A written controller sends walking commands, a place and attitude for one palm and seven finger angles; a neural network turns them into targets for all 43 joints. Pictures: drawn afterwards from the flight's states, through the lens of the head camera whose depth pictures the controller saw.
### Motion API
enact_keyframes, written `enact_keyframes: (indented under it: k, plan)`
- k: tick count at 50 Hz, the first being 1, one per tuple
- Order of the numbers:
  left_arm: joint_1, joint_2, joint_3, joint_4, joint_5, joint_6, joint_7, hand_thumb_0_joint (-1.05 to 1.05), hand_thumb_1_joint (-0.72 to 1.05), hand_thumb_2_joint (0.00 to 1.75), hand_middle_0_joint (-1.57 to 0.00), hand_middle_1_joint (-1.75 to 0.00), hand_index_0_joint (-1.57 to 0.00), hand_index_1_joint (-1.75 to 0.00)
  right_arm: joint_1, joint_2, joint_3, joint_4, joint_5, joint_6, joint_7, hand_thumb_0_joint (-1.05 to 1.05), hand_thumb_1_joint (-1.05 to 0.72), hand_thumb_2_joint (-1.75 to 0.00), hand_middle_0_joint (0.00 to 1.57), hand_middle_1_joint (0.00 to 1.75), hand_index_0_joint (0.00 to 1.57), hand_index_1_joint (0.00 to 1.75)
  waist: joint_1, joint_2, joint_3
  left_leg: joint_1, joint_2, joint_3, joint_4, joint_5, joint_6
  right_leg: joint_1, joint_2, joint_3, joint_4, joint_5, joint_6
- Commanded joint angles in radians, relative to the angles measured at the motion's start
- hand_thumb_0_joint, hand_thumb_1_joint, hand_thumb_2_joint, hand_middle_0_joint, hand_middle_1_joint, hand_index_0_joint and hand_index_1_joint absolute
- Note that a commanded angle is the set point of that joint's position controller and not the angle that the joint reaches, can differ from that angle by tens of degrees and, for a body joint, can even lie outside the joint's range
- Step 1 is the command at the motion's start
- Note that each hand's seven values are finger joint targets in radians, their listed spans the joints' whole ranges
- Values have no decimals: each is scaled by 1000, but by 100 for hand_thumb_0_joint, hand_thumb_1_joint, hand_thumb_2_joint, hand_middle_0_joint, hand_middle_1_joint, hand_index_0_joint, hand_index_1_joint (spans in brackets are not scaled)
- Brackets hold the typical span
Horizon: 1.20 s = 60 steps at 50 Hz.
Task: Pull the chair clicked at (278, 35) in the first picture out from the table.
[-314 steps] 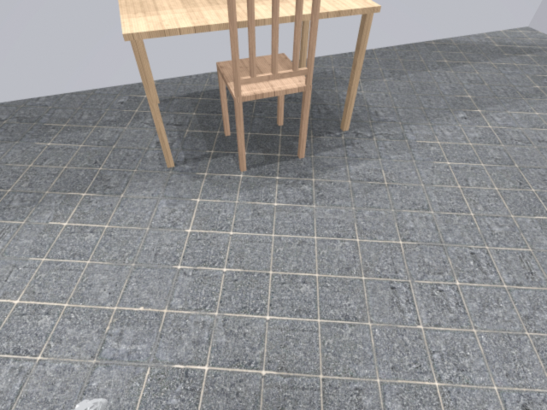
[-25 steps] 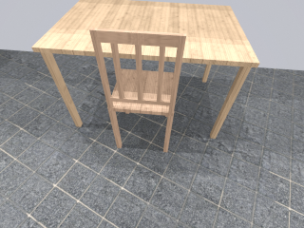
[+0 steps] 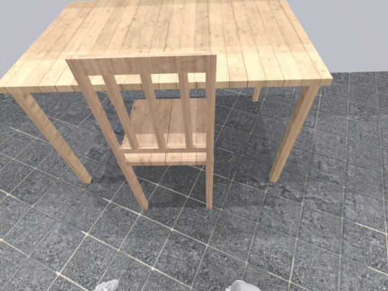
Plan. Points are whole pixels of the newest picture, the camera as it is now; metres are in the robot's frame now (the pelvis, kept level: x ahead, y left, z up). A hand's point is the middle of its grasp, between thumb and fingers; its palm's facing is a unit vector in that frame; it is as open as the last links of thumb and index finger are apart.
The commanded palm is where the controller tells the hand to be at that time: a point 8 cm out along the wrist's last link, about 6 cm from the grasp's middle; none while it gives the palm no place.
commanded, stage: take the last steps up to it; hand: left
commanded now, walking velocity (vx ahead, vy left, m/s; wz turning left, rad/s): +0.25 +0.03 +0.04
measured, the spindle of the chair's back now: (154, 115) +0.62 +0.15 -0.05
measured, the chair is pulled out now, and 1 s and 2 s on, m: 0.00 0.00 0.00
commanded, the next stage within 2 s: come to a stop and stand still in 0.28 s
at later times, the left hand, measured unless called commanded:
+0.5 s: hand out of the picture +0.11 +0.18 -0.16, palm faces +0.12 -0.98 -0.15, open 7.4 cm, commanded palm none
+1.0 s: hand (127, 278) +0.17 +0.17 -0.14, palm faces +0.01 -0.96 -0.26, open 7.4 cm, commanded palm none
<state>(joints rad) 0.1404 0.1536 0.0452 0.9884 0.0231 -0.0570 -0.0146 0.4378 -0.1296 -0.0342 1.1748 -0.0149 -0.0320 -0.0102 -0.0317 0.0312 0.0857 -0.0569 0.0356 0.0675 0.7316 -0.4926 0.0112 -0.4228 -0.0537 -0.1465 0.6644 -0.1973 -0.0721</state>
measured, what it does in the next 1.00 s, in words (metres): walks ahead: left foot, then right foot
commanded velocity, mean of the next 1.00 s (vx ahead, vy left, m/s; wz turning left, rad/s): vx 0.00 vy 0.01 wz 0.02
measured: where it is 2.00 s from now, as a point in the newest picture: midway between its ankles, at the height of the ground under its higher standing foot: outside the picture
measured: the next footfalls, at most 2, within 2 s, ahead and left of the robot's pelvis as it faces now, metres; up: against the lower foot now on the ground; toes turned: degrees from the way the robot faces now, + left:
left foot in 0.46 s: +0.23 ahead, +0.13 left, +0.00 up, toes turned +7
right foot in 0.90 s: +0.19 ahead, -0.09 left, +0.00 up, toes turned -1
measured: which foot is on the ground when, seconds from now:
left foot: up 0.00-0.44, down 0.46-0.94, up 0.96-1.00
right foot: down 0.00-0.50, up 0.52-0.88, down 0.90-1.00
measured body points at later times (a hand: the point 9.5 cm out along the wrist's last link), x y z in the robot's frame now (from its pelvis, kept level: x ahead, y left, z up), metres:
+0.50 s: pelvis +0.15 +0.03 +0.02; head +0.17 +0.05 +0.47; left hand +0.10 +0.24 -0.15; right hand +0.25 -0.19 -0.13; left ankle +0.19 +0.13 -0.72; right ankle +0.09 -0.08 -0.72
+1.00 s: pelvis +0.14 -0.02 +0.02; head +0.13 -0.04 +0.47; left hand +0.17 +0.22 -0.12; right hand +0.16 -0.26 -0.14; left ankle +0.18 +0.12 -0.70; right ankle +0.13 -0.14 -0.72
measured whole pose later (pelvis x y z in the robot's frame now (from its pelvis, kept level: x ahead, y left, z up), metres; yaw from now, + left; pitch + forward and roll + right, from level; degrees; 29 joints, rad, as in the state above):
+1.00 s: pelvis +0.14 -0.02 +0.02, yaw -2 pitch -1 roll +2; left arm 0.25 0.17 0.01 1.06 0.03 0.02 0.03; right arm 0.23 -0.20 -0.05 1.08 -0.02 0.06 0.00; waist 0.00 0.02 0.00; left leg -0.30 0.03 0.06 0.58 -0.33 -0.02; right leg -0.20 -0.05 -0.02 0.51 -0.28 0.00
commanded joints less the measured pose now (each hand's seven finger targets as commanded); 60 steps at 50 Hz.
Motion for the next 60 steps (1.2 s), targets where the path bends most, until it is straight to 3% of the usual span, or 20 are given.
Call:
enact_keyframes:
  k: [1, 3, 5, 17, 21, 22, 24, 26, 28, 31, 35, 40, 43, 44, 45, 47, 51, 55, 57, 60]
  plan:
    - [236, 212, 56, 26, -15, 1, 29, 0, 90, 90, -20, -30, -20, -30, -90, -101, -30, -125, 6, -24, 3, 0, -90, -90, 20, 30, 20, 30, 109, -89, -87, -519, 52, -104, 589, 70, 48, 339, -370, 567, -482, -295, -157]
    - [127, 119, 26, 6, -8, -10, 32, 0, 90, 90, -20, -30, -20, -30, -59, -64, -21, -105, -8, -3, 10, 0, -90, -90, 20, 30, 20, 30, 34, -89, -26, -450, 88, -92, 509, 194, 24, 151, -279, 339, -503, -149, -94]
    - [123, 92, 16, 13, -5, -16, 32, 0, 90, 90, -20, -30, -20, -30, -16, -52, -19, -90, -13, 16, 11, 0, -90, -90, 20, 30, 20, 30, 4, -120, -35, -408, 88, -64, 426, 225, 1, 110, -234, 226, -517, -52, -78]
    - [233, 144, 19, 72, 1, -18, 30, 0, 90, 90, -20, -30, -20, -30, -251, -72, -8, -183, -5, 1, 28, 0, -90, -90, 20, 30, 20, 30, 62, -118, -25, -406, 47, 3, -33, 241, -15, 309, -238, 167, -446, 276, -106]
    - [220, 111, 6, 99, -6, 4, 43, 0, 90, 90, -20, -30, -20, -30, -205, -65, 9, -145, -4, -13, 9, 0, -90, -90, 20, 30, 20, 30, 33, -134, -45, -173, 13, 17, -277, 417, -14, 289, -157, 96, -282, 434, -29]
    - [231, 80, -5, 104, -9, 10, 49, 0, 90, 90, -20, -30, -20, -30, -147, -98, 9, -124, -7, -21, -1, 0, -90, -90, 20, 30, 20, 30, 19, -56, -94, -54, 69, -36, -311, 717, 0, 265, -101, 75, -173, 387, 17]
    - [307, 26, -30, 121, -19, 27, 65, 0, 90, 90, -20, -30, -20, -30, -129, -170, 5, -110, 2, -10, -20, 0, -90, -90, 20, 30, 20, 30, 41, 113, -177, 91, 285, -182, -287, 1228, 110, 176, -22, 49, -99, -150, 82]
    - [302, 67, -29, 136, -24, 56, 74, 0, 90, 90, -20, -30, -20, -30, -186, -173, 10, -103, 13, 1, -42, 0, -90, -90, 20, 30, 20, 30, 53, 216, -152, 27, 312, -203, -365, 1348, 155, 175, -15, 106, 38, -376, 102]
    - [271, 91, -19, 127, -14, 71, 74, 0, 90, 90, -20, -30, -20, -30, -209, -169, -5, -108, 9, 18, -50, 0, -90, -90, 20, 30, 20, 30, 41, 136, -124, 50, 310, -187, -346, 1380, 172, 98, -21, 134, 120, -354, 100]
    - [233, 89, -1, 93, -9, 87, 66, 0, 90, 90, -20, -30, -20, -30, -215, -193, -37, -130, 5, 37, -53, 0, -90, -90, 20, 30, 20, 30, 25, 26, -157, 53, 327, -169, -341, 1244, 191, 41, -6, 151, 267, -351, 104]
    - [205, 82, 20, 41, -5, 109, 58, 0, 90, 90, -20, -30, -20, -30, -263, -190, -46, -169, 0, 47, -44, 0, -90, -90, 20, 30, 20, 30, 33, 72, -175, -42, 298, -117, -368, 967, 174, 15, 4, 169, 374, -287, 118]
    - [193, 61, 3, 26, -4, 98, 52, 0, 90, 90, -20, -30, -20, -30, -297, -182, -44, -179, -9, 47, -21, 0, -90, -90, 20, 30, 20, 30, 37, 169, -137, -173, 255, -144, -449, 429, 139, 141, -2, 113, 92, -258, 98]
    - [268, 76, -8, 74, 3, 73, 54, 0, 90, 90, -20, -30, -20, -30, -281, -150, -33, -161, 1, 52, -8, 0, -90, -90, 20, 30, 20, 30, 74, 40, -106, -278, 141, -97, -381, 88, 46, 312, 2, 93, -256, -58, 95]
    - [227, 123, -14, 63, 7, 60, 57, 0, 90, 90, -20, -30, -20, -30, -252, -103, -23, -160, 13, 56, -5, 0, -90, -90, 20, 30, 20, 30, 45, -75, -76, -290, 73, -57, -303, 38, -5, 258, -103, 247, -371, -174, 59]
    - [165, 185, -10, 41, 4, 58, 56, 0, 90, 90, -20, -30, -20, -30, -248, -76, -12, -172, 13, 63, 4, 0, -90, -90, 20, 30, 20, 30, 26, -175, -13, -250, 16, -14, -239, 50, -37, 106, -215, 375, -479, -328, 7]
    - [95, 251, 12, 11, 2, 59, 54, 0, 90, 90, -20, -30, -20, -30, -260, -110, -19, -174, -1, 80, 10, 0, -90, -90, 20, 30, 20, 30, 42, -271, 75, -224, 4, -22, -126, 101, -37, -56, -258, 470, -584, -481, -33]
    - [81, 211, 17, 11, -3, 56, 53, 0, 90, 90, -20, -30, -20, -30, -171, -117, -19, -139, 0, 65, 10, 0, -90, -90, 20, 30, 20, 30, 33, -182, 24, -253, -7, -39, -72, 142, -32, 103, -216, 338, -467, -169, -44]
    - [138, 192, 23, 36, -2, 52, 60, 0, 90, 90, -20, -30, -20, -30, -148, -105, -11, -148, 4, 53, -5, 0, -90, -90, 20, 30, 20, 30, 53, -192, -44, -236, -13, -32, -188, 143, -44, 236, -225, 309, -336, 201, -61]
    - [128, 185, 23, 43, -9, 55, 63, 0, 90, 90, -20, -30, -20, -30, -110, -101, -6, -130, 6, 45, -12, 0, -90, -90, 20, 30, 20, 30, 39, -172, -74, -146, -9, -29, -318, 257, -41, 230, -205, 290, -274, 263, -36]
    - [125, 128, 14, 43, -14, 61, 63, 0, 90, 90, -20, -30, -20, -30, -97, -142, -7, -117, 2, 31, -22, 0, -90, -90, 20, 30, 20, 30, 51, -49, -123, -54, 91, -90, -323, 553, -6, 193, -83, 190, -196, 178, 34]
